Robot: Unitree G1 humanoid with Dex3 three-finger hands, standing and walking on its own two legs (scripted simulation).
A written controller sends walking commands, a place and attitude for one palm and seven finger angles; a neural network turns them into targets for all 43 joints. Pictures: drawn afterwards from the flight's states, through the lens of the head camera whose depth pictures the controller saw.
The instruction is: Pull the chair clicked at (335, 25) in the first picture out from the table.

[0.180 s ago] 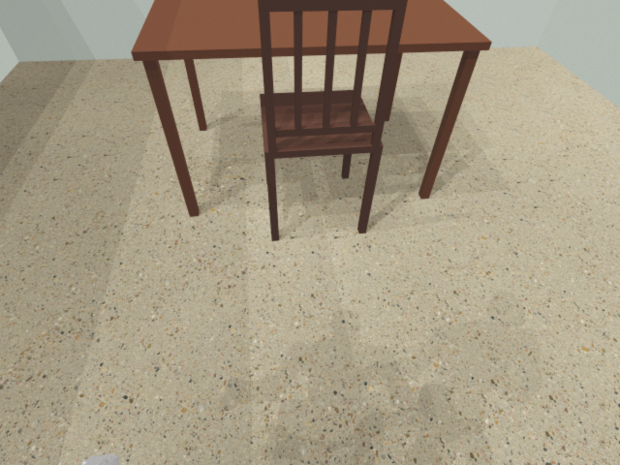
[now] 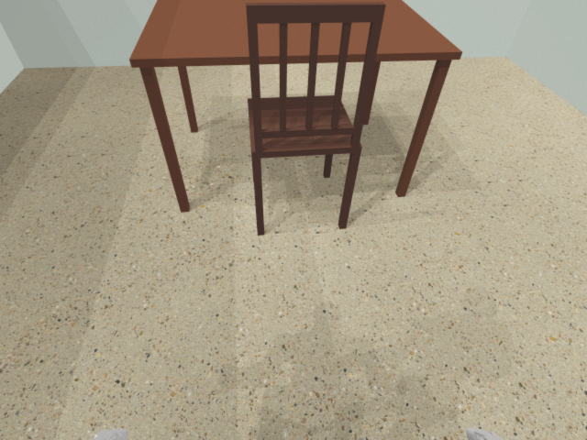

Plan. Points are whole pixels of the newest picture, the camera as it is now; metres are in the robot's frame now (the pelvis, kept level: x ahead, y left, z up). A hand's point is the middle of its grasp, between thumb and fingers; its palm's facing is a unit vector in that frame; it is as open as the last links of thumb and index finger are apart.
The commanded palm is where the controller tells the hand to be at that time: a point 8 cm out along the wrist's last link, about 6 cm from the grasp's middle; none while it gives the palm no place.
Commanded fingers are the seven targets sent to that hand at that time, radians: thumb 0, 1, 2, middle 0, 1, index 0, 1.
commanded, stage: stand and wait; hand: left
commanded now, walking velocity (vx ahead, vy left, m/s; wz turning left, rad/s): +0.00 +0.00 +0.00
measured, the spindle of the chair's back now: (311, 80) +1.17 +0.02 -0.04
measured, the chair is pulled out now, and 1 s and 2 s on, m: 0.00 0.00 0.00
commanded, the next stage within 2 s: look at it before walking up in 0.64 s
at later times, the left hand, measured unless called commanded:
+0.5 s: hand out of the picture +0.04 +0.23 -0.15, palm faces -0.03 -0.94 -0.33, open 7.4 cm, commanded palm none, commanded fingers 0.00 0.90 0.90 -0.20 -0.30 -0.20 -0.30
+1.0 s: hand out of the picture +0.06 +0.22 -0.15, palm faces -0.04 -0.94 -0.33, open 7.4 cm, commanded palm none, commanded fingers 0.00 0.90 0.90 -0.20 -0.30 -0.20 -0.30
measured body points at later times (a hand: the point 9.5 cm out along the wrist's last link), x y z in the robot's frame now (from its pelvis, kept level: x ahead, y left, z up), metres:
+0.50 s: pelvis -0.02 -0.01 +0.00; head -0.02 -0.01 +0.45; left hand +0.04 +0.28 -0.13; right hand +0.05 -0.31 -0.13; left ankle -0.01 +0.10 -0.74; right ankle -0.01 -0.14 -0.74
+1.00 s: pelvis -0.02 -0.02 +0.01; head -0.01 -0.02 +0.46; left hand +0.06 +0.27 -0.13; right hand +0.06 -0.31 -0.13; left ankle -0.01 +0.10 -0.74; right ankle -0.01 -0.14 -0.74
